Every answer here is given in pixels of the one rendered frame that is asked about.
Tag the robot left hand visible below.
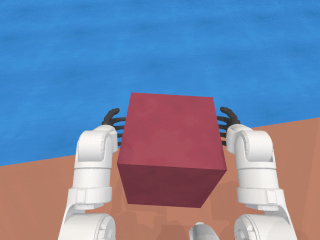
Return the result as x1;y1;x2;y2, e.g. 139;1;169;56
101;108;126;146

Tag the right robot upper arm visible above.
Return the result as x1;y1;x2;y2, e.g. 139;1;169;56
234;214;297;240

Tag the right robot forearm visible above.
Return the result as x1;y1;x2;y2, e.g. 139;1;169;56
226;124;298;240

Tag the right robot thigh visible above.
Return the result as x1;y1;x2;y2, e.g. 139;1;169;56
188;224;220;240

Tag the robot right hand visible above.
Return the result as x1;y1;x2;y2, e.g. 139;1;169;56
216;107;241;146

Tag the carton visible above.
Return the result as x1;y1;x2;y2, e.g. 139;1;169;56
117;92;227;208

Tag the left robot forearm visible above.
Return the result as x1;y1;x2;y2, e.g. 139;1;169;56
58;124;118;240

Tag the left robot upper arm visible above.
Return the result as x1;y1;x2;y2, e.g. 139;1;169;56
59;213;116;240

